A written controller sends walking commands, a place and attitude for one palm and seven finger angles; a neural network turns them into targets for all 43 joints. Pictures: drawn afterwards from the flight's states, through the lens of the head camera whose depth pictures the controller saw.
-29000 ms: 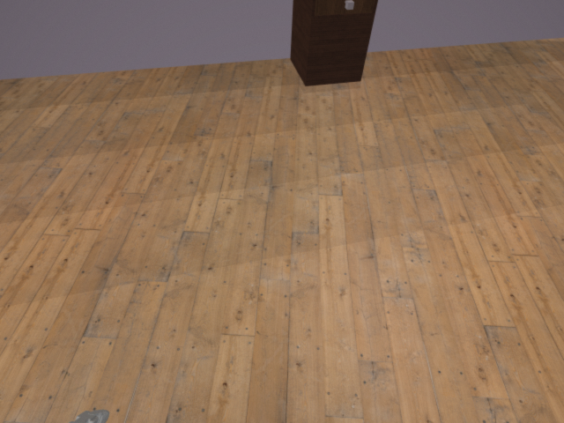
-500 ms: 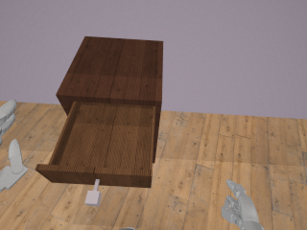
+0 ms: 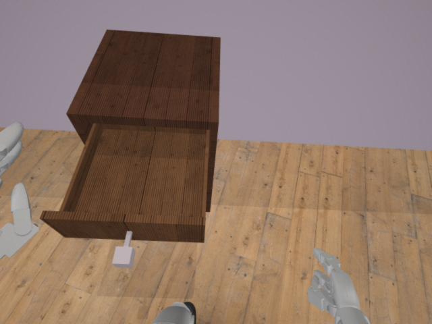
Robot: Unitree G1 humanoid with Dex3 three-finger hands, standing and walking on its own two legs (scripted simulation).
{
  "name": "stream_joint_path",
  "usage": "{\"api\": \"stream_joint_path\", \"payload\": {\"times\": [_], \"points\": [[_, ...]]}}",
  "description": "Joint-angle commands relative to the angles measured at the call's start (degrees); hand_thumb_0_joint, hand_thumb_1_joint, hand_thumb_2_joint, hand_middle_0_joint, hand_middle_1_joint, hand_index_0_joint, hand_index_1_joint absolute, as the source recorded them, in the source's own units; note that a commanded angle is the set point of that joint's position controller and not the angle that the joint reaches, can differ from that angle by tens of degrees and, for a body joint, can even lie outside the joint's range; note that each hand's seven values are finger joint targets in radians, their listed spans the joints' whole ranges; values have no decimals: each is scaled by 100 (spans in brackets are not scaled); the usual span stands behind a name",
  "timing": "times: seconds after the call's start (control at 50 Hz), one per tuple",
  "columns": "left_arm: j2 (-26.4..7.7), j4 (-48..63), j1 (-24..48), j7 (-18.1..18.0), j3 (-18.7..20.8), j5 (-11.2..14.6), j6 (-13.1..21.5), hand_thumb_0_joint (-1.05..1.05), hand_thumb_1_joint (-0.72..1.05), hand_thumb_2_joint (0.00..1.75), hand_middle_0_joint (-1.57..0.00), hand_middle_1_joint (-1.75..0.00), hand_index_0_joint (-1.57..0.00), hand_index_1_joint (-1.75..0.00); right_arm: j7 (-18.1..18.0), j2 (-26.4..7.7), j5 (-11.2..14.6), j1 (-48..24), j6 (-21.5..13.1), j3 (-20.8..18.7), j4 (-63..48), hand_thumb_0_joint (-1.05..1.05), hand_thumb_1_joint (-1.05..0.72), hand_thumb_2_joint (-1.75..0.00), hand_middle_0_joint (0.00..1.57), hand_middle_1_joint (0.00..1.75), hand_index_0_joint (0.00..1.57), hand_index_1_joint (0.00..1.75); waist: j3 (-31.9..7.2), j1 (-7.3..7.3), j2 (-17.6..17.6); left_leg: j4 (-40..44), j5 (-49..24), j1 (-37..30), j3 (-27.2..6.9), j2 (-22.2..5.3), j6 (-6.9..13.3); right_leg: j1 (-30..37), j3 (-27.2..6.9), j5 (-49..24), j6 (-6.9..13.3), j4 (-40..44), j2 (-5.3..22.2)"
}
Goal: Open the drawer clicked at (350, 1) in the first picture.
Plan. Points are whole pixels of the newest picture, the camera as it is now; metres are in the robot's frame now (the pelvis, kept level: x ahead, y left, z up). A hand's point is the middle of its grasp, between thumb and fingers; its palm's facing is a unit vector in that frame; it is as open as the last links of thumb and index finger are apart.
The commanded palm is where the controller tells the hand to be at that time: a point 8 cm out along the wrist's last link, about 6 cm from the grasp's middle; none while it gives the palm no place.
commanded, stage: step back with the hand held close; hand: left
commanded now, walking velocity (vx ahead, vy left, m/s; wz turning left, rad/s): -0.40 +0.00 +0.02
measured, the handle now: (126, 248) +0.29 +0.23 -0.21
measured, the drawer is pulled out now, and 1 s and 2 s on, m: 0.30 0.30 0.30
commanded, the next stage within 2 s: stop stepping back and stand still in 0.46 s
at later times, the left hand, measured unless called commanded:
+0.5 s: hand out of the picture +0.12 +0.20 +0.18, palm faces +0.27 -0.84 -0.46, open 7.4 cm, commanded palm +0.05 +0.25 +0.19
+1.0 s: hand out of the picture -0.01 +0.16 +0.18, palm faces +0.37 -0.79 -0.49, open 7.4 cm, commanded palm -0.08 +0.21 +0.19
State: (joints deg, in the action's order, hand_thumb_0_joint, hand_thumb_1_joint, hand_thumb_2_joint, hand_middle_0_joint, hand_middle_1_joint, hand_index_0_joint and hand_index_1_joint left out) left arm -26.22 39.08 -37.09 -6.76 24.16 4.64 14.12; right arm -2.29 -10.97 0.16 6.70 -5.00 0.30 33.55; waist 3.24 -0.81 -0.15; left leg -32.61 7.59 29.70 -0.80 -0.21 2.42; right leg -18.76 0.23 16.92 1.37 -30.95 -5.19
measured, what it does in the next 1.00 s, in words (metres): walks backwards: left foot, then right foot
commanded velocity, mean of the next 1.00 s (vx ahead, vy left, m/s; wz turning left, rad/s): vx -0.12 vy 0.06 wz -0.01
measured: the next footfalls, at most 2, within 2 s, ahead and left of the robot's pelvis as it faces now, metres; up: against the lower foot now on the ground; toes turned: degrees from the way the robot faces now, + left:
left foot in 0.28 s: +0.01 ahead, +0.11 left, +0.00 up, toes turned +2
right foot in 0.60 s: -0.14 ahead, -0.17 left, +0.00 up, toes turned +2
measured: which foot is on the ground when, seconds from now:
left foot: down 0.00-0.08, up 0.10-0.26, down 0.28-0.62, up 0.64-0.98, down 1.00-1.00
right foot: down 0.00-0.30, up 0.32-0.58, down 0.60-1.00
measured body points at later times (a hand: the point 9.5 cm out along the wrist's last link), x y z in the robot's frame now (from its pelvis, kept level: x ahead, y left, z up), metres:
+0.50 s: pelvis -0.08 -0.03 +0.01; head -0.03 +0.00 +0.46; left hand +0.10 +0.24 +0.21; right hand +0.12 -0.23 -0.07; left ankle -0.03 +0.11 -0.73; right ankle -0.10 -0.13 -0.70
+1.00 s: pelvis -0.19 -0.08 +0.01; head -0.16 -0.08 +0.46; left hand -0.04 +0.20 +0.20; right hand -0.03 -0.35 -0.07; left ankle -0.25 +0.06 -0.73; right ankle -0.15 -0.15 -0.73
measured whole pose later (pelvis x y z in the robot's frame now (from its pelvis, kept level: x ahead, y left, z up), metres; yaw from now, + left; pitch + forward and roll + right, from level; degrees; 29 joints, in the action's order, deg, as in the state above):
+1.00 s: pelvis -0.19 -0.08 +0.01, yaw +5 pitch +2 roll +2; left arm -22.7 35.4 -39.9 -9.3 20.4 1.6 14.4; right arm -2.9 -16.2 1.1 15.1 -6.0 -4.0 34.9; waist 0.4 -3.0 1.5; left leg -23.6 17.5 8.9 1.7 -1.6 2.5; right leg -19.2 6.1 12.6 3.3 -29.8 1.0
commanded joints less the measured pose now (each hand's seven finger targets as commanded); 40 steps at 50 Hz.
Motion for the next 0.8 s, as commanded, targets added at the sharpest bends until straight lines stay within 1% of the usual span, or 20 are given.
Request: {"api": "stream_joint_path", "payload": {"times": [0.0,0.02,0.06,0.08,0.1,0.14,0.2,0.22,0.24,0.28,0.32,0.38,0.48,0.54,0.58,0.6,0.62,0.64,0.68,0.78], "points": [[-770,1146,-537,-84,780,76,362,0,90,90,-20,-30,-20,-30,-77,-887,102,-399,-216,-413,-974,0,-90,-90,20,30,20,30,-1622,68,-533,587,405,-205,-876,-913,230,1104,-334,-813,-75,101,661],[-777,1160,-490,-88,772,72,400,0,90,90,-20,-30,-20,-30,-86,-836,109,-406,-190,-424,-997,0,-90,-90,20,30,20,30,-1471,38,-208,275,911,-125,-693,-656,110,820,-676,-892,-7,418,928],[-819,966,-317,-176,710,40,470,0,90,90,-20,-30,-20,-30,-95,-759,146,-268,-128,-509,-858,0,-90,-90,20,30,20,30,-1190,-82,826,-1485,1428,-545,-180,172,-287,-390,-2001,-392,526,1604,2186],[-952,987,-142,-263,860,27,455,0,90,90,-20,-30,-20,-30,-111,-819,79,-264,-81,-578,-743,0,-90,-90,20,30,20,30,-1306,-36,708,-2424,1607,-677,-259,285,-337,-685,-2284,-980,882,1767,2529],[-747,697,-176,-314,698,11,365,0,90,90,-20,-30,-20,-30,-138,-584,60,-352,-39,-495,-716,0,-90,-90,20,30,20,30,-1185,-67,767,-2745,1925,-319,-421,215,-331,-287,-1811,-1871,989,1525,2549],[-548,465,-156,-361,493,-124,279,0,90,90,-20,-30,-20,-30,-230,-478,14,-508,56,-371,-751,0,-90,-90,20,30,20,30,-958,-90,494,-2031,1982,41,-370,37,-319,421,-1135,-3532,773,1002,2100],[-593,541,-73,-376,404,-173,225,0,90,90,-20,-30,-20,-30,-331,-568,35,-437,200,-313,-733,0,-90,-90,20,30,20,30,-979,-103,318,460,910,-342,-86,1,-254,1190,-544,-4479,296,274,1562],[-555,812,-1,-353,293,-153,239,0,90,90,-20,-30,-20,-30,-313,-642,32,-313,201,-368,-700,0,-90,-90,20,30,20,30,-1187,-123,23,1217,-766,-878,-85,-213,-147,1220,-304,-4135,0,-97,1263],[-699,1156,202,-328,334,-160,306,0,90,90,-20,-30,-20,-30,-267,-769,67,-285,150,-473,-764,0,-90,-90,20,30,20,30,-1337,-60,-449,1227,-2784,-1468,-615,-921,83,823,-45,-2931,-287,-428,829],[-771,1043,-226,-272,515,-121,302,0,90,90,-20,-30,-20,-30,-123,-698,69,-264,-82,-582,-790,0,-90,-90,20,30,20,30,-1773,79,-1158,748,-4710,-2710,-974,-1741,448,-579,-183,277,-284,-1240,506],[-658,1581,-115,-209,442,-80,226,0,90,90,-20,-30,-20,-30,-71,-652,-128,-179,-226,-455,-739,0,-90,-90,20,30,20,30,-1653,53,-1449,963,-4344,-1996,-1167,-1928,645,-542,-291,1323,-214,-2119,457],[-564,1720,-188,-254,448,-64,151,0,90,90,-20,-30,-20,-30,28,-750,-76,-103,-364,-531,-591,0,-90,-90,20,30,20,30,-1676,66,-1068,805,-4179,-2432,-685,-1745,523,-744,-67,940,-256,-1854,402],[-528,1115,-194,-175,557,-26,105,0,90,90,-20,-30,-20,-30,45,-763,-165,-289,-329,-456,-565,0,-90,-90,20,30,20,30,-1127,51,-1240,1137,-1910,-1331,-718,-1686,466,-19,-41,804,-243,-925,417],[-484,986,-222,-85,542,24,164,0,90,90,-20,-30,-20,-30,73,-775,-78,-384,-334,-416,-660,0,-90,-90,20,30,20,30,-1159,116,-1023,842,-309,-906,-664,-1429,305,650,41,-30,-258,257,401],[-756,919,-541,-56,786,-55,150,0,90,90,-20,-30,-20,-30,131,-758,5,-261,-219,-425,-823,0,-90,-90,20,30,20,30,-1270,127,-312,14,1494,-637,30,-621,-68,1068,118,-687,-205,1206,681],[-587,797,-588,-44,545,-33,123,0,90,90,-20,-30,-20,-30,139,-681,137,-18,-150,-515,-925,0,-90,-90,20,30,20,30,-1256,37,1086,-1352,1919,-362,442,41,-361,603,-973,-55,145,1615,1523],[-607,771,-555,-104,541,-17,69,0,90,90,-20,-30,-20,-30,114,-728,234,-81,-145,-569,-1033,0,-90,-90,20,30,20,30,-984,78,1799,-2733,1882,-92,11,352,-338,31,-2404,-116,521,1994,2466],[-493,610,-567,-193,565,-9,32,0,90,90,-20,-30,-20,-30,79,-601,197,-58,-97,-507,-884,0,-90,-90,20,30,20,30,-893,-125,1311,-3348,1640,41,-311,139,-345,92,-1971,-789,688,1634,2531],[-498,850,-296,-308,519,-85,50,0,90,90,-20,-30,-20,-30,9,-493,115,-160,-18,-340,-909,0,-90,-90,20,30,20,30,-974,-186,370,-3289,1466,251,-359,-40,-383,468,-1471,-999,772,1310,2380],[-514,262,-70,-431,363,-256,205,0,90,90,-20,-30,-20,-30,-144,-709,61,-126,-195,-401,-727,0,-90,-90,20,30,20,30,-518,-84,814,-1576,1511,-136,13,-43,-205,940,-1398,-464,486,1591,2245]]}}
